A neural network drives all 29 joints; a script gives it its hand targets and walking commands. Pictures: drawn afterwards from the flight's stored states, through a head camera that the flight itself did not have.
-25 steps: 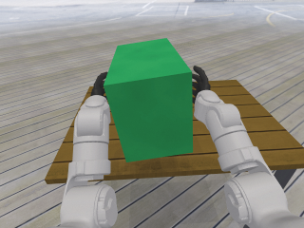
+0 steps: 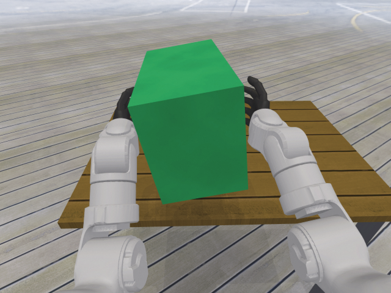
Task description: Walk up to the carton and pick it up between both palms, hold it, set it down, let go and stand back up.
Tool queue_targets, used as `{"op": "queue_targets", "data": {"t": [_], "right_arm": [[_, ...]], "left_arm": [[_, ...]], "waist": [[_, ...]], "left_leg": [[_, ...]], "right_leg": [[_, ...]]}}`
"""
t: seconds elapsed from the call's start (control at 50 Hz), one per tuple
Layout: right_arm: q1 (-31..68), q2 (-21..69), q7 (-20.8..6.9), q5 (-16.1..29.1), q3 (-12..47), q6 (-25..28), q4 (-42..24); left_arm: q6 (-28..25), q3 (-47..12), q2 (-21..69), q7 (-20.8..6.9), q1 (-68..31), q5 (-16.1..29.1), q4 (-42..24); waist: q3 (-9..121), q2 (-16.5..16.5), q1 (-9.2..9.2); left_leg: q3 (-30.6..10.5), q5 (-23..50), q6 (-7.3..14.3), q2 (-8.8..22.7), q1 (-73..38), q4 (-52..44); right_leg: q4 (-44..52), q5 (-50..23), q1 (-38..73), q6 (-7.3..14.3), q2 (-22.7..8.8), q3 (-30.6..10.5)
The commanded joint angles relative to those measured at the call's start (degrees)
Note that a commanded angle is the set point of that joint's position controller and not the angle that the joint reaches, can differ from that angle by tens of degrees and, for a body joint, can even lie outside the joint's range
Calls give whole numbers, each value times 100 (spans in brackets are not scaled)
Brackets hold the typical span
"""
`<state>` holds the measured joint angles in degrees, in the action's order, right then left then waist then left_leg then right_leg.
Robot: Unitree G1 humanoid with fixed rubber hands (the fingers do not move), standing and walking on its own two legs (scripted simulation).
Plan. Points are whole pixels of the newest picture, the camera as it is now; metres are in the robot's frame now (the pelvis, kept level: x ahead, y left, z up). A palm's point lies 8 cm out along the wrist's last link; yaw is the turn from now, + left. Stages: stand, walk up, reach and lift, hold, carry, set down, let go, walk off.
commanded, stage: hold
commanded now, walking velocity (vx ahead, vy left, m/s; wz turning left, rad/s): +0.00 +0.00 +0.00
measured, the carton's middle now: (190, 110) +0.45 +0.00 +0.23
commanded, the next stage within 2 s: none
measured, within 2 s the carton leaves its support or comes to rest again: neither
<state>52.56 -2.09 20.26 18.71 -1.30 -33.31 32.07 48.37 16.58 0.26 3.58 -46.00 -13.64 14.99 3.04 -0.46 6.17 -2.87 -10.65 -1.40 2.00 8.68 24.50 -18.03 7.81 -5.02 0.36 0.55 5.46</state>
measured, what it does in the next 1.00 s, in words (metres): stands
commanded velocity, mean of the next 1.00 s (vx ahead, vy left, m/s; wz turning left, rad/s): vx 0.00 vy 0.00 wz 0.00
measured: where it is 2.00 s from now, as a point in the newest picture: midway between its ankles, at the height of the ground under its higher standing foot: outside the picture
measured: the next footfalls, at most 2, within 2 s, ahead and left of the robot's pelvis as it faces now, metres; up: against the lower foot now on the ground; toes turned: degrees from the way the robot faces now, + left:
none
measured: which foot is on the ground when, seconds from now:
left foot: down 0.00-1.00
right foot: down 0.00-1.00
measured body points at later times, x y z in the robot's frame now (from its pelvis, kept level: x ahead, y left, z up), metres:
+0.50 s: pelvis +0.00 +0.01 +0.00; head -0.05 +0.02 +0.45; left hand +0.39 +0.13 +0.23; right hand +0.38 -0.13 +0.23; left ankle +0.04 +0.13 -0.74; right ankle +0.03 -0.11 -0.74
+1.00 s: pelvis -0.01 +0.00 +0.00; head -0.07 +0.02 +0.44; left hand +0.38 +0.12 +0.24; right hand +0.37 -0.14 +0.24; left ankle +0.04 +0.13 -0.74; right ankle +0.03 -0.11 -0.74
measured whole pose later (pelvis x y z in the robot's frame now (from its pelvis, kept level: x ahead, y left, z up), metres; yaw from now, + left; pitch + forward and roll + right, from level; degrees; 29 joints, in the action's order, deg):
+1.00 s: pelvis -0.01 +0.00 +0.00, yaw -1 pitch -7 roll -1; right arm 50.6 -2.0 19.8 18.1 -1.2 -33.5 31.6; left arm 49.1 17.7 1.9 3.1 -46.1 -15.7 15.3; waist 2.2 0.0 6.0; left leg -1.5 -10.7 -0.9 1.9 6.3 24.3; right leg -19.0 8.0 -3.7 0.0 0.4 3.9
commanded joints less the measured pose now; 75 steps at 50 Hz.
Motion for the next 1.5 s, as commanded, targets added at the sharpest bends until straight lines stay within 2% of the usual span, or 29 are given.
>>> {"op": "queue_targets", "data": {"t": [0.0, 0.04, 0.12, 0.18, 0.2, 0.24, 0.26, 0.28, 0.3, 0.42, 0.44, 0.46, 0.54, 0.64, 0.74, 0.76, 0.78, 0.88, 0.92, 0.96, 1.04, 1.06, 1.08, 1.1, 1.16, 1.22, 1.3, 1.34, 1.48], "right_arm": [[4962, 4112, -491, 1013, 2155, 405, -2463], [4828, 3997, -486, 1002, 2179, 336, -2356], [4983, 4111, -514, 1103, 2417, 398, -2702], [4895, 4043, -565, 1036, 2339, 373, -2495], [4991, 4121, -585, 1055, 2348, 370, -2378], [5057, 4206, -639, 1021, 2390, 398, -2588], [5151, 4207, -649, 1019, 2446, 400, -2570], [5046, 4248, -641, 973, 2435, 412, -2646], [5185, 4300, -639, 979, 2492, 438, -2640], [5312, 4320, -604, 929, 2539, 515, -2909], [5056, 4342, -612, 917, 2505, 482, -2821], [5089, 4338, -599, 865, 2513, 458, -2669], [5004, 4228, -575, 831, 2386, 469, -2636], [5067, 4256, -557, 778, 2297, 461, -2491], [4929, 4131, -529, 883, 2298, 445, -2478], [5055, 4167, -523, 883, 2303, 461, -2578], [4955, 4143, -529, 857, 2265, 442, -2497], [5123, 4130, -599, 876, 2232, 459, -2446], [5291, 4238, -636, 801, 2167, 436, -2188], [5499, 4268, -689, 715, 2096, 434, -2077], [5570, 4393, -714, 772, 2151, 486, -2085], [5524, 4377, -700, 765, 2209, 508, -2080], [5461, 4358, -687, 777, 2124, 487, -1920], [5522, 4412, -668, 803, 2188, 522, -2143], [5706, 4353, -645, 801, 2148, 591, -2265], [5555, 4442, -658, 645, 1997, 541, -1908], [5420, 4228, -620, 799, 2016, 588, -1979], [5321, 4264, -581, 875, 2091, 567, -2130], [5064, 4215, -560, 876, 2105, 503, -2267]], "left_arm": [[-517, -3100, 3956, -817, -4973, 1001, -1408], [-453, -3022, 3843, -867, -4862, 942, -1314], [-457, -3111, 3874, -833, -4814, 936, -1610], [-448, -3045, 3862, -810, -4820, 830, -1562], [-426, -2952, 3776, -807, -4806, 768, -1383], [-438, -2929, 3805, -793, -4703, 738, -1361], [-433, -2811, 3825, -790, -4686, 762, -1247], [-441, -2845, 3808, -787, -4669, 756, -1334], [-428, -2838, 3862, -782, -4637, 741, -1260], [-475, -2973, 3887, -763, -4782, 907, -1331], [-459, -3003, 3970, -755, -4563, 893, -1229], [-437, -2896, 3946, -783, -4510, 829, -1074], [-443, -3118, 4040, -857, -4682, 924, -1250], [-518, -3085, 3952, -867, -4926, 928, -1416], [-471, -3165, 3953, -854, -4859, 896, -1456], [-470, -3096, 3836, -861, -4869, 906, -1386], [-454, -3111, 3948, -853, -4877, 891, -1353], [-478, -2893, 3768, -822, -4817, 820, -1179], [-485, -2694, 3771, -821, -4891, 742, -726], [-487, -2619, 3835, -825, -5114, 675, -628], [-546, -2461, 3740, -805, -5151, 704, -586], [-587, -2452, 3777, -791, -5186, 727, -671], [-583, -2467, 3847, -782, -5148, 722, -547], [-607, -2519, 3875, -774, -5159, 800, -698], [-623, -2617, 3859, -746, -5203, 837, -727], [-626, -2372, 3813, -806, -5178, 715, -257], [-639, -2764, 3991, -811, -5223, 902, -857], [-638, -2816, 4006, -789, -5128, 893, -920], [-587, -2971, 3981, -811, -5050, 902, -1047]], "waist": [[3223, 552, 330], [3038, 544, 347], [3081, 588, 123], [2919, 513, 129], [2642, 576, -11], [2691, 475, -63], [2766, 236, -110], [2851, 251, -62], [2842, 314, -148], [3175, 144, -95], [3108, 176, 0], [2874, 131, -50], [2946, 310, 149], [2967, 437, 104], [2946, 626, 233], [2996, 595, 128], [2988, 577, 237], [2799, 401, 21], [2612, 236, -64], [2478, 433, -96], [2734, 166, -115], [2902, 189, -167], [2873, 256, -95], [3007, 162, -174], [3146, 209, -114], [2664, 199, -94], [3153, 438, 116], [3235, 393, 181], [2904, 571, 213]], "left_leg": [[44, 1653, -174, -487, -967, -86], [58, 1548, -219, -490, -896, -107], [33, 1754, -176, -416, -900, -117], [20, 1502, -167, -407, -887, -169], [74, 1387, -176, -403, -775, -246], [61, 1315, -98, -394, -701, -308], [29, 1348, -56, -384, -737, -285], [26, 1346, -55, -429, -737, -280], [32, 1349, -68, -435, -723, -274], [50, 1511, -50, -444, -865, -198], [52, 1557, -104, -416, -878, -233], [61, 1400, -81, -449, -818, -242], [63, 1326, -97, -434, -838, -249], [109, 1170, -82, -500, -820, -254], [91, 1531, -147, -444, -887, -180], [98, 1375, -132, -465, -790, -196], [64, 1377, -160, -442, -869, -230], [123, 1043, -68, -423, -701, -377], [88, 590, 17, -406, -564, -417], [128, 288, 70, -388, -401, -603], [112, 648, 59, -404, -520, -499], [114, 788, 51, -423, -595, -428], [130, 757, 22, -444, -682, -408], [116, 895, 18, -449, -778, -402], [103, 800, 45, -446, -788, -341], [183, 327, 66, -476, -515, -497], [116, 1055, -48, -458, -850, -330], [63, 1279, -85, -468, -909, -191], [64, 1172, -121, -485, -737, -288]], "right_leg": [[-43, -1510, 1163, -437, 439, -330], [-50, -1412, 1142, -425, 431, -330], [-120, -1518, 1269, -388, 449, -268], [-54, -1208, 1091, -405, 438, -291], [-16, -1089, 1057, -374, 435, -268], [-50, -1042, 1172, -383, 472, -300], [-35, -1095, 1200, -376, 432, -334], [-32, -1128, 1159, -398, 445, -323], [-56, -1178, 1159, -383, 447, -310], [-71, -1336, 1195, -461, 479, -308], [-39, -1331, 1146, -434, 522, -284], [14, -1203, 1109, -432, 475, -296], [44, -1019, 1052, -376, 448, -319], [-25, -1035, 1116, -451, 430, -357], [-55, -1296, 1158, -377, 424, -324], [-72, -1211, 1195, -406, 409, -336], [-2, -1114, 1103, -390, 404, -285], [62, -781, 1058, -425, 409, -289], [123, -363, 880, -429, 361, -336], [129, -159, 949, -355, 383, -343], [98, -525, 1109, -377, 413, -333], [79, -663, 1126, -406, 396, -332], [131, -611, 994, -414, 363, -347], [84, -713, 1081, -451, 433, -264], [77, -612, 990, -419, 409, -342], [167, -192, 841, -433, 399, -320], [89, -903, 1094, -405, 384, -382], [47, -1055, 1058, -408, 383, -338], [73, -1000, 1009, -394, 410, -283]]}}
